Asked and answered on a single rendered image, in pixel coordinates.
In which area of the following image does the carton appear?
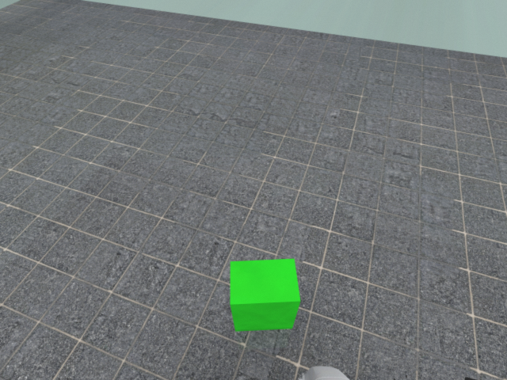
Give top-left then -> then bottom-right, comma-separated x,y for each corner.
231,259 -> 300,332

